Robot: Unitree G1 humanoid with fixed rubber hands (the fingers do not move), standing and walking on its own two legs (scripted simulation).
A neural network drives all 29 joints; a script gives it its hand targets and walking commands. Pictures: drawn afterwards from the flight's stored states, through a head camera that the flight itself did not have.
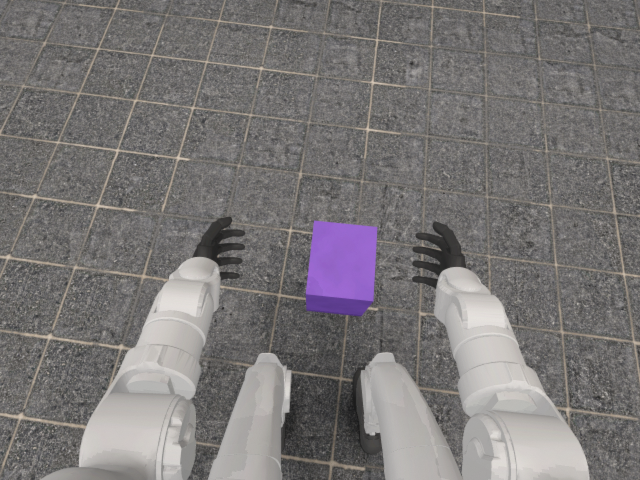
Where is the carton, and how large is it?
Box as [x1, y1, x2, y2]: [306, 221, 376, 315]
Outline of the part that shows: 314,221 306,287 306,309 323,312 361,315 373,299 376,227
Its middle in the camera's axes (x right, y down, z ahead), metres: +0.06 +0.09 +1.02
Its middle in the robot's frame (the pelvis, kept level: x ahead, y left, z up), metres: +0.48 -0.06 -0.56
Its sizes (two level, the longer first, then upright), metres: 0.183 0.155 0.225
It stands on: the floor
